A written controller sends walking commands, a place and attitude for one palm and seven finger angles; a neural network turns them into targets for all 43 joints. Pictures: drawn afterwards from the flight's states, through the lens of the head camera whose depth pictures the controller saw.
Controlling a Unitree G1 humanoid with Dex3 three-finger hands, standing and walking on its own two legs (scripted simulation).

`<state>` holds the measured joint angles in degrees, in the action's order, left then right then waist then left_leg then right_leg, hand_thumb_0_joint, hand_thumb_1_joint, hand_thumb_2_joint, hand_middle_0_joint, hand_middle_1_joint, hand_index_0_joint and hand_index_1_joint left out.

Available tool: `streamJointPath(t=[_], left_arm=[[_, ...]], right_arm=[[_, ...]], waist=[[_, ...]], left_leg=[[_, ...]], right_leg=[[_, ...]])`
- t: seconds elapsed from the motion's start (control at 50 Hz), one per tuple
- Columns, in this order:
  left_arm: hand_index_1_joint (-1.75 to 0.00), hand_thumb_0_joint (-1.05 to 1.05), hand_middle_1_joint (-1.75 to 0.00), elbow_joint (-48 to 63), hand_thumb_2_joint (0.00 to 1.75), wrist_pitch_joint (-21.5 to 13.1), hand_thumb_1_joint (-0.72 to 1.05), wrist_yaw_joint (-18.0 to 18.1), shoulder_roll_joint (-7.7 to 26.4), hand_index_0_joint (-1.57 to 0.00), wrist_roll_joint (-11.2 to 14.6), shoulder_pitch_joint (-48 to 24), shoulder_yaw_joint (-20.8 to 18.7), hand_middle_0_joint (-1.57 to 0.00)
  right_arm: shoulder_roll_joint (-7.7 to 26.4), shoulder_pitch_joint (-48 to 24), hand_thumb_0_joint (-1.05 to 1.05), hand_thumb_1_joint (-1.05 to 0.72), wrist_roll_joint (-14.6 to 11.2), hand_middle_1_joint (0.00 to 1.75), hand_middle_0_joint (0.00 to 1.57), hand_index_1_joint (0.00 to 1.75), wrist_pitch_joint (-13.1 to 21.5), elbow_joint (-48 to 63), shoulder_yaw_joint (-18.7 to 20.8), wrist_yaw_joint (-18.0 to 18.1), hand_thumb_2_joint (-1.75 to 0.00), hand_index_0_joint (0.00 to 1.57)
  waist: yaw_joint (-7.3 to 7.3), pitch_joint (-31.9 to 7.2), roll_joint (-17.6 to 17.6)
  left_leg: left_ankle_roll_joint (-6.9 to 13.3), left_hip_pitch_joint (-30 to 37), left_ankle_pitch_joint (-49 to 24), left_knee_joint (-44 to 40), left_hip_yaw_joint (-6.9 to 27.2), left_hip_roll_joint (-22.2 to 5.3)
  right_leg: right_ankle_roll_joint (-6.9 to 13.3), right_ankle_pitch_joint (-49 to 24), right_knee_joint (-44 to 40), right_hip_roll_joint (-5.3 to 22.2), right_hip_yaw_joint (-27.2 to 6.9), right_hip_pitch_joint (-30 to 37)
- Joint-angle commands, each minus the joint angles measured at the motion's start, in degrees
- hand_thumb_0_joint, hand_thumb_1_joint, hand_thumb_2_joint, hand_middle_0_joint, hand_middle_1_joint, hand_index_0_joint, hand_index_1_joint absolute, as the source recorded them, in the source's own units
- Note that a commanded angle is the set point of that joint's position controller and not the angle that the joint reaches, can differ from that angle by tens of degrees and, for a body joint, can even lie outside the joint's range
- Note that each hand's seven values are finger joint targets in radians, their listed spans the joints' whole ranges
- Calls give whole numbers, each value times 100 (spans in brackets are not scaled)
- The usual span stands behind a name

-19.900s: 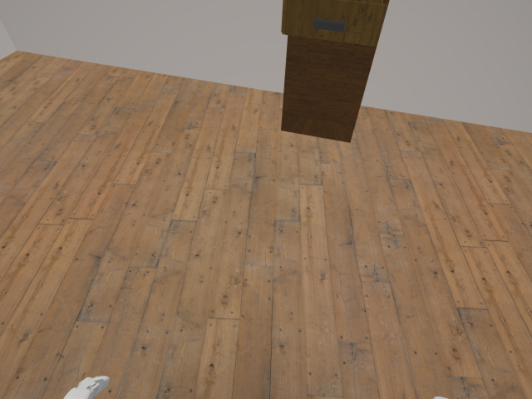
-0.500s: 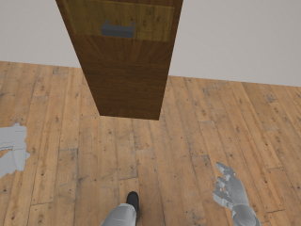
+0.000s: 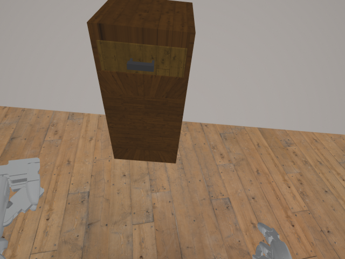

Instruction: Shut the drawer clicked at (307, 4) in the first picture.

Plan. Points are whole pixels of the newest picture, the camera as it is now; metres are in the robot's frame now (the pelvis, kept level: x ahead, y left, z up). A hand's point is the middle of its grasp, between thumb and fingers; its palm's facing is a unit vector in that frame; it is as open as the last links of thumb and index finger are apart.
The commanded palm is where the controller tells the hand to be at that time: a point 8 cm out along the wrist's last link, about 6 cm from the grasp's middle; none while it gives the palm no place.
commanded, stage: stop stepping back and stand still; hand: left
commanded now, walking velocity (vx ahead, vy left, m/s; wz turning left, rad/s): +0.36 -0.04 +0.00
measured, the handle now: (141, 63) +0.89 +0.18 +0.01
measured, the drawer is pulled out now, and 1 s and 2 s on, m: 0.00 0.00 0.00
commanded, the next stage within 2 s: let the arm hang, fingers relaxed in 1.22 s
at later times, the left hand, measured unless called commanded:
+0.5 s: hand (4, 221) +0.13 +0.25 +0.17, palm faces +0.38 -0.77 -0.51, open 3.2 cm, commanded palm +0.08 +0.29 +0.18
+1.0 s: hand (7, 207) +0.16 +0.27 +0.16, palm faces +0.41 -0.79 -0.46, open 3.2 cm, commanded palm +0.10 +0.30 +0.18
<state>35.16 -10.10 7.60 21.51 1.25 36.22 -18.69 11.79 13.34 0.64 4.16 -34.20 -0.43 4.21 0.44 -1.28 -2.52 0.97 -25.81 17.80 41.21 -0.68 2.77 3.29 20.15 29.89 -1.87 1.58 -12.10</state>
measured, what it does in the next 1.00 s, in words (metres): steps on the spot: left foot, then right foot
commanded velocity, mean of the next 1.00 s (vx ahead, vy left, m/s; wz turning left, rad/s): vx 0.08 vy -0.01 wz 0.00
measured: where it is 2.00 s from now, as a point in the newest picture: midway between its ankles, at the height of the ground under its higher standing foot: outside the picture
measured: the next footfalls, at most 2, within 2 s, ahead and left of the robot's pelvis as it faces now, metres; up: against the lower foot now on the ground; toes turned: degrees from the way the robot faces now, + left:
left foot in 0.14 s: +0.04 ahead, +0.13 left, +0.00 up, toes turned +4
right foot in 0.42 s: +0.02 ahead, -0.10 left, +0.00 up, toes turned -1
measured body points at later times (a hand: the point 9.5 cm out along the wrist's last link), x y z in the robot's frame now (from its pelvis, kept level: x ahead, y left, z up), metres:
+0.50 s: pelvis -0.05 +0.00 -0.01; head -0.05 +0.01 +0.44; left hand +0.10 +0.29 +0.20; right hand +0.08 -0.23 -0.11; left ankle -0.02 +0.13 -0.70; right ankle -0.02 -0.10 -0.74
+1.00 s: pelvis -0.02 +0.02 +0.00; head -0.01 +0.02 +0.45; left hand +0.13 +0.31 +0.18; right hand +0.15 -0.20 -0.09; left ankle +0.00 +0.13 -0.74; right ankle -0.02 -0.10 -0.74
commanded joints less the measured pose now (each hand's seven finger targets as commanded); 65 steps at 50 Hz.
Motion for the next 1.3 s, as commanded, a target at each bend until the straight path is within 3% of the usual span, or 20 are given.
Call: streamJointPath(t=[0.0, 0.08, 0.1, 0.12, 0.14, 0.16, 0.22, 0.28, 0.34, 0.36, 0.4, 0.44, 0.48, 0.56, 0.62, 0.66, 0.72, 0.8, 0.98, 1.28], left_arm=[[-160, 0, -160, 1147, 90, -460, 90, 202, 1008, -140, 121, -582, -931, -140], [-160, 0, -160, 225, 90, -364, 90, 241, 536, -140, 42, -1062, -401, -140], [-160, 0, -160, 475, 90, -397, 90, 261, 611, -140, 36, -1306, -413, -140], [-160, 0, -160, 835, 90, -504, 90, 305, 628, -140, -2, -1459, -436, -140], [-160, 0, -160, 1051, 90, -601, 90, 326, 854, -140, -126, -1492, -589, -140], [-160, 0, -160, 1025, 90, -606, 90, 242, 1148, -140, -234, -1032, -879, -140], [-160, 0, -160, 1622, 90, -569, 90, 181, 1042, -140, -24, -288, -809, -140], [-160, 0, -160, 1673, 90, -551, 90, 203, 1177, -140, 16, 343, -1005, -140], [-160, 0, -160, 1138, 90, -498, 90, 282, 1186, -140, -31, 401, -1162, -140], [-160, 0, -160, 1002, 90, -469, 90, 289, 1145, -140, -70, 298, -1131, -140], [-160, 0, -160, 722, 90, -347, 90, 247, 1178, -140, 41, -19, -1111, -140], [-160, 0, -160, 855, 90, -596, 90, 208, 1655, -140, 139, -684, -1538, -140], [-160, 0, -160, 598, 90, -505, 90, 193, 1165, -140, 61, -819, -1157, -140], [-160, 0, -160, 916, 90, -563, 90, 174, 710, -140, 4, -569, -601, -140], [-160, 0, -160, 1398, 90, -700, 90, 214, 870, -140, -98, -787, -719, -140], [-160, 0, -160, 1064, 90, -658, 90, 197, 932, -140, -158, -700, -867, -140], [-160, 0, -160, 903, 90, -681, 90, 225, 1042, -140, -169, -542, -1054, -140], [-160, 0, -160, 681, 90, -600, 90, 133, 848, -140, 49, -188, -903, -140], [-160, 0, -160, 894, 90, -553, 90, 153, 913, -140, 16, -329, -830, -140], [-160, 0, -160, 719, 90, -586, 90, 135, 858, -140, 140, 161, -913, -140]], right_arm=[[650, -511, 0, -90, -10, 30, 20, 30, 219, 726, 306, 73, -90, 20], [641, -514, 0, -90, -22, 30, 20, 30, 375, 619, 212, 213, -90, 20], [830, -447, 0, -90, -16, 30, 20, 30, 460, 660, 226, 256, -90, 20], [928, -321, 0, -90, -40, 30, 20, 30, 522, 758, 228, 237, -90, 20], [784, -349, 0, -90, 4, 30, 20, 30, 562, 848, 176, 188, -90, 20], [823, -437, 0, -90, 66, 30, 20, 30, 544, 781, 314, 129, -90, 20], [581, -466, 0, -90, 9, 30, 20, 30, 725, 741, 203, -123, -90, 20], [631, -579, 0, -90, -23, 30, 20, 30, 644, 743, 178, -152, -90, 20], [618, -592, 0, -90, 67, 30, 20, 30, 414, 793, 183, -42, -90, 20], [611, -592, 0, -90, 55, 30, 20, 30, 342, 795, 219, -15, -90, 20], [529, -517, 0, -90, -41, 30, 20, 30, 255, 750, 304, 16, -90, 20], [621, -352, 0, -90, 99, 30, 20, 30, 405, 488, 321, 2, -90, 20], [521, -418, 0, -90, -10, 30, 20, 30, 487, 410, 291, 5, -90, 20], [593, -578, 0, -90, 21, 30, 20, 30, 583, 438, 238, 138, -90, 20], [788, -657, 0, -90, 0, 30, 20, 30, 683, 646, 249, 140, -90, 20], [669, -680, 0, -90, -24, 30, 20, 30, 692, 612, 224, 105, -90, 20], [617, -594, 0, -90, -44, 30, 20, 30, 686, 676, 223, 64, -90, 20], [570, -509, 0, -90, -75, 30, 20, 30, 591, 673, 310, -39, -90, 20], [658, -751, 0, -90, -42, 30, 20, 30, 536, 753, 219, 91, -90, 20], [660, -765, 0, -90, -67, 30, 20, 30, 435, 844, 284, 76, -90, 20]], waist=[[177, 219, -153], [196, 481, 282], [199, 458, 1314], [245, 428, 2794], [252, 628, 2347], [-40, -145, 1175], [60, 57, 1023], [-7, 86, 1640], [-74, 7, 1839], [-111, -42, 1298], [-34, 149, -1328], [230, 59, -1073], [161, -410, -778], [128, 254, 82], [-28, 342, 1613], [-45, 467, 1785], [-97, 370, 1110], [39, -47, -423], [-58, -399, 722], [-35, -294, 526]], left_leg=[[-37, -123, 317, 1803, 325, -573], [104, 1173, 734, -1024, -214, -570], [319, 1269, 1736, -2215, 752, -929], [740, 1643, 2453, -3090, 2940, -1988], [1182, 1424, 1918, -3312, 3814, -2386], [1148, 1623, 20, -2709, 2460, -1994], [948, 1386, -456, -2787, 2716, -2026], [661, 281, 671, -2931, 1289, -1546], [411, -943, 2033, -2568, 760, -1357], [298, -1313, 2041, -1766, 502, -1089], [38, -1556, 1152, 1386, -74, -227], [-130, -1128, 416, 2109, -33, -579], [-24, 320, 621, 1183, 106, -654], [117, 1529, 107, -1134, -303, -474], [605, 922, 481, -2586, 1683, -1620], [584, 64, 1455, -3082, 1558, -1675], [380, 154, 408, -2225, 777, -1243], [-26, 833, -266, -544, 3, -408], [157, 1458, -2157, -1917, 574, -976], [36, 1286, -1286, -1942, 361, -743]], right_leg=[[913, 1694, -1819, 2033, -1837, -1310], [284, 2401, -592, 1185, -228, -1844], [75, 1943, 781, 665, 18, -1843], [-270, 1463, 2525, 18, 450, -2613], [-254, 1133, 3504, 49, -122, -2956], [-284, 763, 3714, 221, -109, -2373], [-322, 411, 3170, 466, -180, -2365], [-301, 112, 1698, 267, 342, -734], [-149, 542, 475, 34, 658, 1084], [-35, 827, 1, 126, 363, 1519], [805, 2096, -2028, 2159, -2925, 568], [930, -1141, -1609, 2265, -2344, 300], [560, 1371, -1653, 1990, -1746, -822], [207, 1414, -926, 1307, -474, -1405], [-351, 313, 826, 352, 115, -1000], [-365, 437, 1090, 323, 96, -320], [-333, -381, -127, 368, -42, 248], [143, -593, -1371, 1365, -1621, -296], [-346, -1796, -308, 476, -168, 261], [-287, -1528, -881, 559, -370, 268]])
